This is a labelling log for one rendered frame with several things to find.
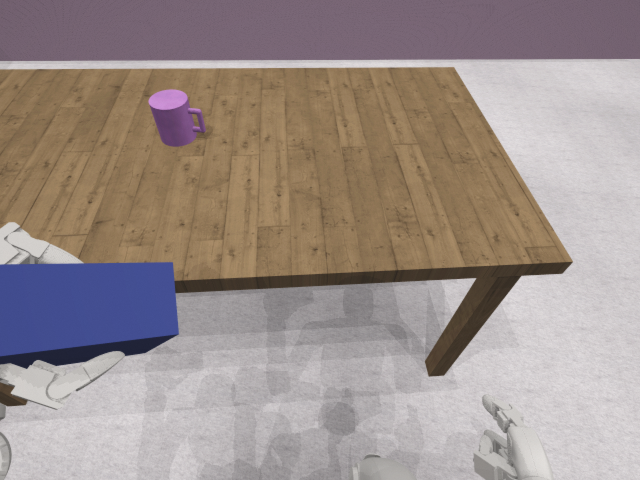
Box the right robot hand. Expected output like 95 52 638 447
473 394 554 480

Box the left robot hand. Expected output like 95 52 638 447
0 222 125 410

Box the sponge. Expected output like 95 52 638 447
0 262 179 369

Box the right robot thigh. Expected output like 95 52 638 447
348 457 417 480

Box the table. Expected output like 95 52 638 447
0 67 573 406

